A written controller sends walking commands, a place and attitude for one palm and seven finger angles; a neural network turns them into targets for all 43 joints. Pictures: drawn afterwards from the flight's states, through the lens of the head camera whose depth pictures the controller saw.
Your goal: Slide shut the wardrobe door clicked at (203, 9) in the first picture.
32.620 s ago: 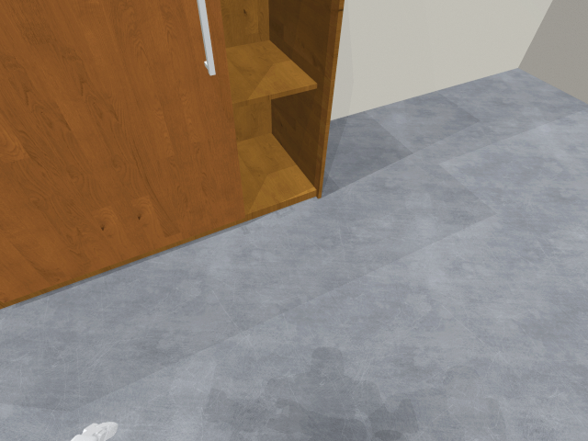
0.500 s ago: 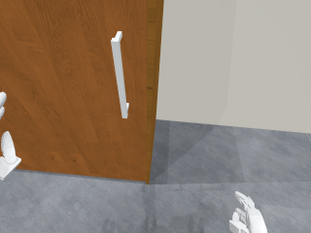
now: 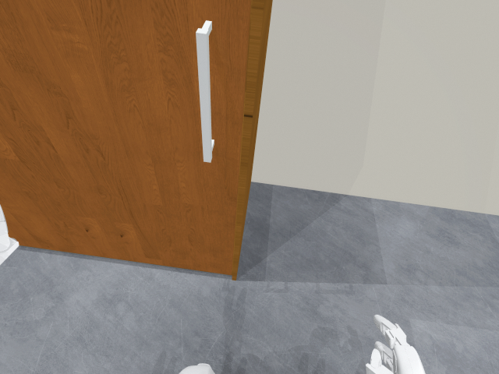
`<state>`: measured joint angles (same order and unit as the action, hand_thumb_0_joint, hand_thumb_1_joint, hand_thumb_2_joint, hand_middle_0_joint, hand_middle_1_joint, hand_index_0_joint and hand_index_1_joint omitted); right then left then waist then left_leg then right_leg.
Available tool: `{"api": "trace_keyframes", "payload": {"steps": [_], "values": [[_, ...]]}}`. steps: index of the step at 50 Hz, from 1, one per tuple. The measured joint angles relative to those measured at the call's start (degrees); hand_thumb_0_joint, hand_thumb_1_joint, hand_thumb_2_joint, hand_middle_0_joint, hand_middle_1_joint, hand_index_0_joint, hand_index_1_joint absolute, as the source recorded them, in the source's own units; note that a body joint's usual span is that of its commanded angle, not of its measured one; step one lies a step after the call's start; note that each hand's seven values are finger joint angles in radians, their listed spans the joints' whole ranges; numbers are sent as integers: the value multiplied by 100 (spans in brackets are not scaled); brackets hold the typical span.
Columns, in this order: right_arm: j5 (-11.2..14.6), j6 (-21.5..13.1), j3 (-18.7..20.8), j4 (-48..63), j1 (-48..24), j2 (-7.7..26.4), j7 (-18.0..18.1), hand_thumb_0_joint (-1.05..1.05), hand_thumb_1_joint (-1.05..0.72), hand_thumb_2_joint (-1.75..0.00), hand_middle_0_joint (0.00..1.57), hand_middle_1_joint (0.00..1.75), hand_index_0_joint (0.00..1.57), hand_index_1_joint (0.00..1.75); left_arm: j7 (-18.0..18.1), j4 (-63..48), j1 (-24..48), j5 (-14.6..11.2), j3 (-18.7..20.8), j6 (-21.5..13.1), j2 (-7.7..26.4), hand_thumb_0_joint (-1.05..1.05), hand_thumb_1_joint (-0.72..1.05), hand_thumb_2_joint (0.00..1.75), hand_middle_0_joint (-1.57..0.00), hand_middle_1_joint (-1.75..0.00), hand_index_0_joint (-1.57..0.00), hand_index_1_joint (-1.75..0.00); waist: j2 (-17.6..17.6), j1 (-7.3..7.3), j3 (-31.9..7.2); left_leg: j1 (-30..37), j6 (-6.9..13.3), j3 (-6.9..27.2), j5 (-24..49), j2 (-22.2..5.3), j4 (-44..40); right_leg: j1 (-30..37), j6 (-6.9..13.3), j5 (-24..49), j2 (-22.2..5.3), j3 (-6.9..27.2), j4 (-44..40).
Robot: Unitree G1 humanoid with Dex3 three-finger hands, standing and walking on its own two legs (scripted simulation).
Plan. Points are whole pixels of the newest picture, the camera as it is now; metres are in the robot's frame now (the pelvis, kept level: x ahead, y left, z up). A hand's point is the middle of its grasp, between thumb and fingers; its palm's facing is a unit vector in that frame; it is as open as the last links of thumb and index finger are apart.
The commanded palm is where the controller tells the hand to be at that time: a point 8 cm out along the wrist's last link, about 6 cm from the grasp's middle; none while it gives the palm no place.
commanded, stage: step back with the hand held close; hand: left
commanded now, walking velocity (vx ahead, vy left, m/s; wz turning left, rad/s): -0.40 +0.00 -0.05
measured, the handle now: (207, 101) +0.55 +0.13 +0.14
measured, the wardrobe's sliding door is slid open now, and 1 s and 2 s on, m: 0.00 0.00 0.00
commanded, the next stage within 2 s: stop stepping back and stand still in 0.66 s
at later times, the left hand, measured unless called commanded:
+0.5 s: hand out of the picture +0.12 +0.25 +0.19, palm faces +0.43 -0.81 -0.40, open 7.4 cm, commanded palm +0.06 +0.29 +0.20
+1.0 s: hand out of the picture +0.00 +0.28 +0.18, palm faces +0.47 -0.81 -0.34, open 7.4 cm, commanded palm -0.06 +0.31 +0.20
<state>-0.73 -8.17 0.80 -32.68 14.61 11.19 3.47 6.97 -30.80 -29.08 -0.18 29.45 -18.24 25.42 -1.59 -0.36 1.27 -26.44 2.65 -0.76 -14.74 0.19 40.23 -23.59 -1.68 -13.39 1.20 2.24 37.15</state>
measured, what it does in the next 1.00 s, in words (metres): walks backwards: right foot, then right foot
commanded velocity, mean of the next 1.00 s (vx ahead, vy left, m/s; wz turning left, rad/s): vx -0.21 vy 0.00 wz -0.02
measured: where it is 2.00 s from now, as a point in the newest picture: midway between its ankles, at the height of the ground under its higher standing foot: outside the picture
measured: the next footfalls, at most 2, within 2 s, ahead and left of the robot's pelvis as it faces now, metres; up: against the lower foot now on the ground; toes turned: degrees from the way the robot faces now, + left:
right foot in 0.32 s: -0.09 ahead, -0.13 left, +0.00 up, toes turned +4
right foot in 0.78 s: -0.20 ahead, -0.09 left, +0.00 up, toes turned -4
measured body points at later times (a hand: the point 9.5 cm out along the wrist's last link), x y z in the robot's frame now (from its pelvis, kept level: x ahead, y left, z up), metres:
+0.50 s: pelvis -0.08 -0.01 +0.01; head -0.06 +0.02 +0.46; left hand +0.09 +0.29 +0.21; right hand +0.09 -0.23 -0.07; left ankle +0.02 +0.09 -0.72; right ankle -0.13 -0.13 -0.72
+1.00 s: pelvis -0.20 +0.01 +0.01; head -0.22 +0.04 +0.46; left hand -0.03 +0.32 +0.20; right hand -0.08 -0.25 -0.07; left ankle -0.19 +0.12 -0.72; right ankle -0.22 -0.11 -0.72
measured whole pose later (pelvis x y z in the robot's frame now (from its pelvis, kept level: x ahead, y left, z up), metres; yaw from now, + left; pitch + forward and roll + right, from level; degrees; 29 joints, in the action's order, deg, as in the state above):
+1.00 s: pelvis -0.20 +0.01 +0.01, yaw -1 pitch +2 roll -2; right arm -0.5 -8.3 0.6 -39.3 18.6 13.0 5.6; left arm 8.8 -26.5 -28.0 -1.9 23.4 -12.3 21.5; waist -1.6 -0.9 -5.9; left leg -19.3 1.0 0.8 -17.6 -0.9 33.7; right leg -15.7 -0.5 -18.1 0.4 -2.5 31.7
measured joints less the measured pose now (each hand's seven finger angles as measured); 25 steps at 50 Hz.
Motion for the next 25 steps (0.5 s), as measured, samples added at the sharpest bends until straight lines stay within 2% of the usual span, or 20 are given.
{"api": "trace_keyframes", "payload": {"steps": [4,8,10,14,16,19,21,23,25], "values": [[-25,6,37,-135,-198,45,-45,1,-90,-90,21,30,20,30,-26,101,74,-87,-151,-43,-179,1,89,90,-21,-30,-21,-30,34,-45,113,-125,-46,-35,163,-36,-50,-123,-26,75,31,40,-76],[-20,25,41,-152,-326,75,-42,1,-90,-90,21,30,20,30,-57,-2,58,-81,-436,-32,-288,1,89,90,-21,-30,-21,-30,-6,-7,193,-203,1,-54,391,-6,-216,-205,-47,298,-1,58,-229],[-21,5,37,-88,-328,45,-11,1,-90,-90,21,30,20,30,-80,-91,-17,-37,-416,-52,-212,1,88,90,-21,-30,-22,-30,-28,38,213,-254,45,-46,456,-9,-248,-281,-33,168,51,105,-162],[-74,-66,76,-68,-188,-59,48,1,-90,-90,20,30,20,30,-116,-118,13,39,-199,-92,39,1,88,90,-21,-30,-22,-30,115,122,120,-401,73,153,636,-117,-321,-29,26,-238,358,10,774],[-88,-105,60,-115,-106,-108,26,1,-90,-90,20,30,20,30,-90,-155,-47,-13,-13,-158,107,1,88,90,-21,-30,-22,-30,119,56,-84,-548,29,158,718,-184,-385,402,84,-588,423,-65,669],[-121,-185,31,-195,-211,-129,-36,1,-90,-90,21,30,20,30,-27,-159,-147,-152,176,-264,10,1,88,90,-21,-30,-22,-30,75,-156,-252,-807,-86,12,902,-288,-465,944,245,-1208,363,-87,-385],[-129,-181,56,-350,-406,-80,-64,1,-90,-90,21,30,20,30,-27,-23,-19,-184,-38,-288,-253,1,89,90,-21,-30,-22,-30,270,-232,-98,-746,-155,56,1045,-412,-619,952,284,-927,494,-85,-548],[-80,-145,43,-496,-459,-82,-46,1,-90,-90,21,30,20,30,-25,75,83,-164,-336,-229,-386,1,89,90,-20,-30,-21,-30,244,-288,-69,-531,-198,83,919,-334,-585,973,244,-693,460,-5,-585],[-46,-89,17,-536,-405,-110,-7,1,-90,-90,21,30,20,30,-49,112,125,-139,-549,-146,-407,1,89,90,-20,-30,-21,-30,130,-271,-185,-274,-181,102,633,-212,-533,957,203,-635,384,69,-618]]}}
